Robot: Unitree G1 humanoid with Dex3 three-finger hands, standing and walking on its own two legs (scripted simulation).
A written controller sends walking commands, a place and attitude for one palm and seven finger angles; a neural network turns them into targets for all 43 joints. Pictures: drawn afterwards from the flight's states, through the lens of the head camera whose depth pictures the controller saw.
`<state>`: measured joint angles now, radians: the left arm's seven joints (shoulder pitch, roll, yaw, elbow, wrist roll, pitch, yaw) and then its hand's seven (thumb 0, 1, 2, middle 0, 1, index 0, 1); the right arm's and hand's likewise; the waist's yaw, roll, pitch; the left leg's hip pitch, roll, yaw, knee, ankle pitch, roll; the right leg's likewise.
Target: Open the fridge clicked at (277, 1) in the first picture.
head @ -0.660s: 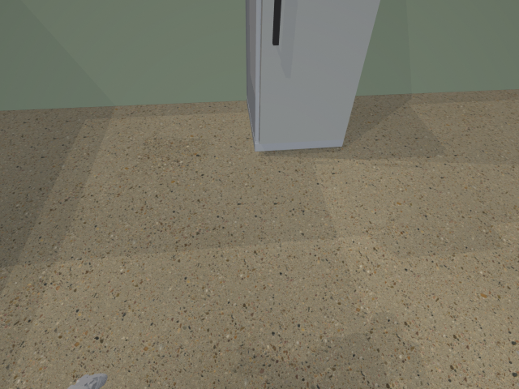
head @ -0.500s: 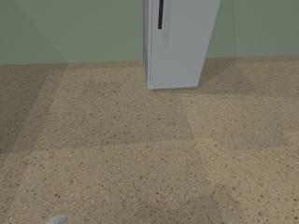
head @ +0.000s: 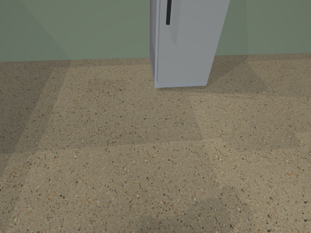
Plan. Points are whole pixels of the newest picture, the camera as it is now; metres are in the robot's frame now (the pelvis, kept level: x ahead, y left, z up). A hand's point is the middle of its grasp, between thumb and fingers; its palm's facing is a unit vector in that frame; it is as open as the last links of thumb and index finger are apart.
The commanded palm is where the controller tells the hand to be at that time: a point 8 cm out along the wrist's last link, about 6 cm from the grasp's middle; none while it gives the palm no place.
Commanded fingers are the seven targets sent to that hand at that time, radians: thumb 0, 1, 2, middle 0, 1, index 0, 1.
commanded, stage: stand and wait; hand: left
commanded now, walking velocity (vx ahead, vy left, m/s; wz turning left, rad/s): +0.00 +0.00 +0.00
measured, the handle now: out of the picture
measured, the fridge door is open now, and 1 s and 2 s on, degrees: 0 0 0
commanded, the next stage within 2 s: look at it before walking up in 0.16 s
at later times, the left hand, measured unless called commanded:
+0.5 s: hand out of the picture +0.08 +0.25 -0.16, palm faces -0.02 -0.94 -0.33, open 7.3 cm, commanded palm none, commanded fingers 0.00 0.90 0.90 -0.20 -0.30 -0.20 -0.30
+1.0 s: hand out of the picture +0.08 +0.24 -0.16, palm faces -0.03 -0.95 -0.32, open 7.3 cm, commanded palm none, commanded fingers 0.00 0.90 0.90 -0.20 -0.30 -0.20 -0.30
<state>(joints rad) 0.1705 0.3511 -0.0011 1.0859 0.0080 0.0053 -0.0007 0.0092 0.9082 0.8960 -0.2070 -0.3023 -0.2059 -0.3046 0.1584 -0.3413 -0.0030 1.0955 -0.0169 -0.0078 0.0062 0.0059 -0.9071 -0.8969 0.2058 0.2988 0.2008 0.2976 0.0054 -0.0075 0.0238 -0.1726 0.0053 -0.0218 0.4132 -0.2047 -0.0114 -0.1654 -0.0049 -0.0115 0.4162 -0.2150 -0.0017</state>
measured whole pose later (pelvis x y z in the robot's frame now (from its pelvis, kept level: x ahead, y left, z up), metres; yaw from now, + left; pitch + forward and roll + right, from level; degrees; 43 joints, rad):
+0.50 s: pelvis +0.01 +0.00 +0.00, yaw +0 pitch -2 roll +0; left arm 0.14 0.35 -0.01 1.09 0.01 0.00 0.00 0.01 0.91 0.90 -0.21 -0.30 -0.21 -0.30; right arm 0.13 -0.34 0.00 1.11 -0.01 -0.02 0.01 0.00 -0.91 -0.90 0.21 0.30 0.20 0.30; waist 0.00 -0.01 0.02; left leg -0.16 0.00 -0.02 0.39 -0.20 -0.01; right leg -0.16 -0.01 -0.01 0.39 -0.21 0.00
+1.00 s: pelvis +0.02 +0.00 +0.00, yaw -2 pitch -1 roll +0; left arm 0.18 0.33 0.00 1.08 0.01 0.01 0.00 0.01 0.91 0.90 -0.21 -0.30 -0.20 -0.30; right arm 0.13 -0.32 0.00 1.10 -0.02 0.00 0.00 0.00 -0.91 -0.90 0.20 0.30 0.20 0.30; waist 0.02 0.00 0.01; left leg -0.15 0.02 0.01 0.41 -0.24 -0.01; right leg -0.15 0.01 0.02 0.41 -0.23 0.00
